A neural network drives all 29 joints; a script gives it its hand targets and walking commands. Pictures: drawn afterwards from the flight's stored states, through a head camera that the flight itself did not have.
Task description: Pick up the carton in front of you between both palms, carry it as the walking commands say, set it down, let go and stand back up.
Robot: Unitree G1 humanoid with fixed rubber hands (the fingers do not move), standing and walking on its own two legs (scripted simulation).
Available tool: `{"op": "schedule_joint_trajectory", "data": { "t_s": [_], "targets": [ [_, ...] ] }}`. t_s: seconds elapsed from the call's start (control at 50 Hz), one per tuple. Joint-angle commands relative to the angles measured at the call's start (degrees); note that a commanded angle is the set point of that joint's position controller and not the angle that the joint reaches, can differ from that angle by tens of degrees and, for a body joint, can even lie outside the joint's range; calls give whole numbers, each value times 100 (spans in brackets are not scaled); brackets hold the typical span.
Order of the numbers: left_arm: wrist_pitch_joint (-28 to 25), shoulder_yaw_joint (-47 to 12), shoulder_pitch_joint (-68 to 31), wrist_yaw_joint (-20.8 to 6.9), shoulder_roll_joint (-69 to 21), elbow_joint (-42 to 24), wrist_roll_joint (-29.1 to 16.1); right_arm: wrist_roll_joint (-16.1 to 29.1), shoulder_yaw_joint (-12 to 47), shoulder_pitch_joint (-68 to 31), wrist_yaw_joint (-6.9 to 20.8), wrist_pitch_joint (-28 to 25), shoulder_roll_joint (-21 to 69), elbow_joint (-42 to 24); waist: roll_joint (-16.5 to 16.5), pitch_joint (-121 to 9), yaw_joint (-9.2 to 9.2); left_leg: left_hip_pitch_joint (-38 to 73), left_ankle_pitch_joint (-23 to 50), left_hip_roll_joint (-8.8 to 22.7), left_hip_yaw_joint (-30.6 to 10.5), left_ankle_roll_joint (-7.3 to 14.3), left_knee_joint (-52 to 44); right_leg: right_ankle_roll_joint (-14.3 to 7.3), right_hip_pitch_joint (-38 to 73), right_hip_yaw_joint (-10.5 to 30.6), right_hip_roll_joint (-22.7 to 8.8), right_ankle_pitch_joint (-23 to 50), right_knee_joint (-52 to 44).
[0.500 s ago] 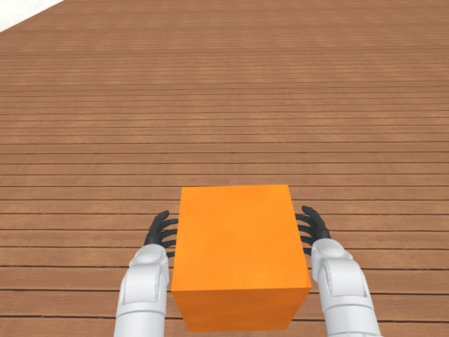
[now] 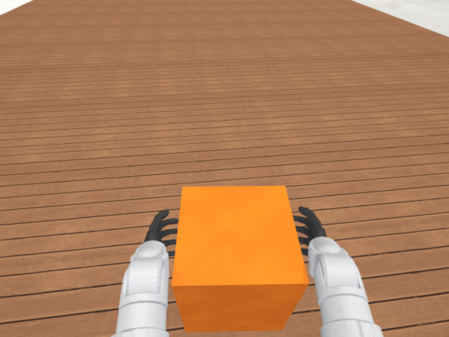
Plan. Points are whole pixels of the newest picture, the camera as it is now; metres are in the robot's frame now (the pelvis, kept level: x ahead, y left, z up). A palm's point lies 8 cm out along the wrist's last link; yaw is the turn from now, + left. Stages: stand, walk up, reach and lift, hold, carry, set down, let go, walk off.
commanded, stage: hold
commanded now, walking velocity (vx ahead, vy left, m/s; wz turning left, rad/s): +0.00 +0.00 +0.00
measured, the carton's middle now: (234, 261) +0.31 +0.00 -0.04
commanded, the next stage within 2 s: set down in 0.08 s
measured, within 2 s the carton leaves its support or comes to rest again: neither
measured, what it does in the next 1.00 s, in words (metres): lowers itself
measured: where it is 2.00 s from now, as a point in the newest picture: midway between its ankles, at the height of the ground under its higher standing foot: outside the picture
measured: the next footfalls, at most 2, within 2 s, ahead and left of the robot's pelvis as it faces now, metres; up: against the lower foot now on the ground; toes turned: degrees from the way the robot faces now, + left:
none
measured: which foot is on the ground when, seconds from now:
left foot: down 0.00-1.00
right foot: down 0.00-1.00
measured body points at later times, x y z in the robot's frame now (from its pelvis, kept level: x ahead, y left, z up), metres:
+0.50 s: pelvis +0.00 +0.00 -0.02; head +0.07 +0.02 +0.43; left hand +0.35 +0.16 -0.04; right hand +0.35 -0.14 -0.03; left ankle +0.07 +0.11 -0.74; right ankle +0.00 -0.13 -0.74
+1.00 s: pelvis -0.03 -0.01 -0.14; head +0.18 +0.01 +0.25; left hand +0.39 +0.16 -0.22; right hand +0.39 -0.14 -0.22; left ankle +0.07 +0.12 -0.74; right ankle +0.00 -0.13 -0.74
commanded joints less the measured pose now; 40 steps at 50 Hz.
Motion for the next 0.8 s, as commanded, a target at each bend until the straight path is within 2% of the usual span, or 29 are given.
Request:
{"op": "schedule_joint_trajectory", "data": {
  "t_s": [0.0,0.1,0.16,0.24,0.3,0.36,0.42,0.5,0.58,0.66,0.72,0.78],
  "targets": [
    [-267,-3192,-2885,-1602,-5568,-133,-1631,1400,2955,-2841,1478,-204,5467,-56,240,-1228,-30,1920,-294,-308,-403,-71,-139,-315,-1689,126,276,-298,-834],
    [-254,-3132,-3015,-1614,-5620,-24,-1631,1356,2862,-2976,1513,-200,5448,-8,321,-1258,-39,1883,-391,-216,-476,-93,-224,-304,-1614,92,330,-297,-755],
    [-291,-2889,-3231,-1592,-5666,260,-1538,1218,2627,-3236,1563,-258,5354,233,365,-1151,-28,1796,-624,-172,-525,-104,-235,-313,-1671,66,346,-449,-661],
    [-509,-2172,-3692,-1567,-5579,1048,-1190,838,1982,-3787,1613,-505,5187,959,360,-910,23,1516,-1056,-148,-572,-93,-114,-335,-1956,51,341,-740,-427],
    [-762,-1424,-3940,-1452,-5232,1635,-754,365,1290,-4073,1494,-754,4914,1494,315,-746,59,1109,-1085,-149,-580,-68,121,-317,-2227,48,366,-742,-151],
    [-1119,-748,-3913,-1297,-4632,1954,-300,-111,632,-3990,1283,-1064,4469,1789,260,-654,77,588,-699,-215,-491,-39,448,-263,-2594,13,435,-555,146],
    [-1631,-423,-3557,-1169,-4056,2054,6,-415,250,-3575,1100,-1515,4037,1905,245,-967,77,47,227,-317,-387,-35,916,-199,-3093,-43,531,-98,514],
    [-2518,-783,-3488,-1128,-4032,1986,-104,-229,604,-3459,995,-2351,4062,1825,236,-2032,17,-472,1284,-413,-382,-29,1663,-65,-3764,-100,675,537,1082],
    [-3275,-1654,-3955,-1130,-4418,1928,-457,256,1557,-3890,902,-3093,4555,1708,242,-3571,23,-769,2092,-468,-410,-34,2509,86,-4424,-103,759,1124,1762],
    [-3638,-2394,-4338,-1105,-4549,1592,-779,763,2551,-4279,697,-3450,4882,1336,296,-5426,155,-1204,2616,-525,-356,-64,3316,236,-4811,-87,797,1749,2515],
    [-3651,-2607,-4396,-1067,-4481,1433,-918,998,2941,-4399,524,-3465,4908,1096,282,-6218,230,-1892,2280,-594,-219,-98,3725,321,-4936,-87,808,1884,2952],
    [-3490,-2490,-4486,-1109,-4422,1560,-911,1007,2889,-4517,486,-3288,4927,1141,166,-6086,260,-2873,1314,-660,-77,-94,3955,353,-5268,-123,823,1297,3223]
  ]
}}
